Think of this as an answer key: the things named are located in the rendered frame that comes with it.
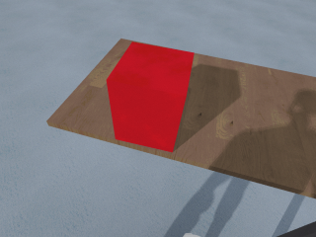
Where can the carton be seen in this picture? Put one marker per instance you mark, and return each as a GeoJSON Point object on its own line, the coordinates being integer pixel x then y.
{"type": "Point", "coordinates": [147, 92]}

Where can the table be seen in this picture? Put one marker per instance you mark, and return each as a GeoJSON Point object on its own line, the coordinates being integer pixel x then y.
{"type": "Point", "coordinates": [239, 119]}

